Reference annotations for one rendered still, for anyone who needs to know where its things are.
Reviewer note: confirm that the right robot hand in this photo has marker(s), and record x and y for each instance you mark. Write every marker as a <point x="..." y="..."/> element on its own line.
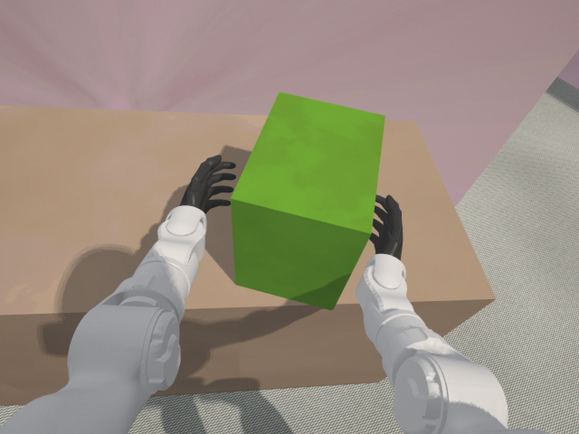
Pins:
<point x="390" y="240"/>

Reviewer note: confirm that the left robot hand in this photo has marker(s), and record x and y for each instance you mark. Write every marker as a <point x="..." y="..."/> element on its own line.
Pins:
<point x="199" y="191"/>

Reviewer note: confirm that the pedestal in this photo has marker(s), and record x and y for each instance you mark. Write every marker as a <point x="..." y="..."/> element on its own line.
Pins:
<point x="82" y="194"/>

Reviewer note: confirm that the right robot upper arm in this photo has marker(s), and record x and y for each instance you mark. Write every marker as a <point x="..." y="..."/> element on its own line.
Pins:
<point x="441" y="395"/>

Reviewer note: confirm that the left robot upper arm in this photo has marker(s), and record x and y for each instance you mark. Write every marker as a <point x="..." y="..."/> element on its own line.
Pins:
<point x="121" y="355"/>

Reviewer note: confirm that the carton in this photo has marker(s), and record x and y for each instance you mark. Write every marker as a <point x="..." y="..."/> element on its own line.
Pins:
<point x="303" y="209"/>

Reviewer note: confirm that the left robot forearm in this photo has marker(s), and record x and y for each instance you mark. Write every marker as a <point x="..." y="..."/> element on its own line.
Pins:
<point x="165" y="276"/>

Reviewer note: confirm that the right robot forearm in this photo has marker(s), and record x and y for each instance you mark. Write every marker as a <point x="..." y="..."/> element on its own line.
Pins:
<point x="390" y="321"/>

